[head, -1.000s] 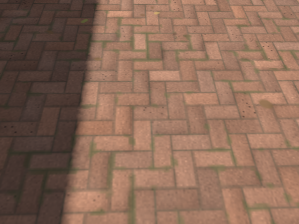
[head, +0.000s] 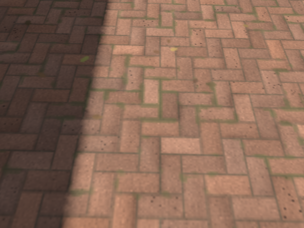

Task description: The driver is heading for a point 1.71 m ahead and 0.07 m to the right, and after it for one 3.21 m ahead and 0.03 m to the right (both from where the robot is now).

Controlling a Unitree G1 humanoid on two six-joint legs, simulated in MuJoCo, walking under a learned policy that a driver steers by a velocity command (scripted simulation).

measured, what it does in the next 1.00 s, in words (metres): walks ahead: right foot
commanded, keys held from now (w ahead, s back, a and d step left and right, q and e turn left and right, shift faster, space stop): no key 1.00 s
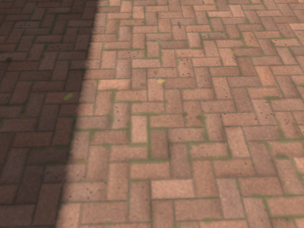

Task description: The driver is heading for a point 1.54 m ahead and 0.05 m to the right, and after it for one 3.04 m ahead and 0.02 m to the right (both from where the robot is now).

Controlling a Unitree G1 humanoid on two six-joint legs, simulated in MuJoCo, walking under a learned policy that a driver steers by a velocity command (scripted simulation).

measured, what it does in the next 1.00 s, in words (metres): shifts its weight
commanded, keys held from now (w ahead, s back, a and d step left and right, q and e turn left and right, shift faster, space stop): no key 0.70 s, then w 0.30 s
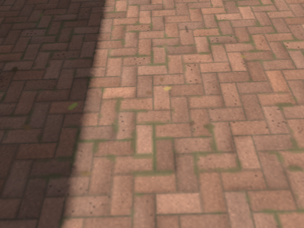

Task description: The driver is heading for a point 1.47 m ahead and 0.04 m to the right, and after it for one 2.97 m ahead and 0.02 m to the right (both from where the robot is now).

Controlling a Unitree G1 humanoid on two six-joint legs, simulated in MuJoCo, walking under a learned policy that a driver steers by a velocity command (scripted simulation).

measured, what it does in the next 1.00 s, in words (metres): walks ahead: left foot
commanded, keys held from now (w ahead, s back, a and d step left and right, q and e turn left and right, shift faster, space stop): w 1.00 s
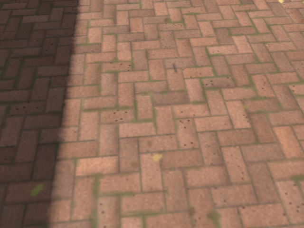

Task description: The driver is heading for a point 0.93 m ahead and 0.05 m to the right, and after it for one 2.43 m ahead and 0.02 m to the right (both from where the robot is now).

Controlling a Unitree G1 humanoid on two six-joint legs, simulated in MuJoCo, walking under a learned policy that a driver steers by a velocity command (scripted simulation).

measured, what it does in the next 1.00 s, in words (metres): walks ahead: right foot, then left foot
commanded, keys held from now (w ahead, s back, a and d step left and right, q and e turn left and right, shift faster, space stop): w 0.22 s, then no key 0.50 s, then w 0.28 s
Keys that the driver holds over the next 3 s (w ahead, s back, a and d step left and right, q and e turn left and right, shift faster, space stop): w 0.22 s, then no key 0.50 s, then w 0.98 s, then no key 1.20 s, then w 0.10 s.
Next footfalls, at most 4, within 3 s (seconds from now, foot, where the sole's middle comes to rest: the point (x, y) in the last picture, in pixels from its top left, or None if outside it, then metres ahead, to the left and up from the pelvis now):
0.04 right None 0.21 -0.12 -0.77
0.52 left None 0.45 0.09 -0.77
0.82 right None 0.36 -0.14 -0.77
1.16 left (120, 223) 0.51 0.13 -0.77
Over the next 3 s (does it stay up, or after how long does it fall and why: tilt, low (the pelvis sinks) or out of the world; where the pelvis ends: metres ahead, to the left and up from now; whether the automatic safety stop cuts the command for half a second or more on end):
stays up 0.88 0.01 0.00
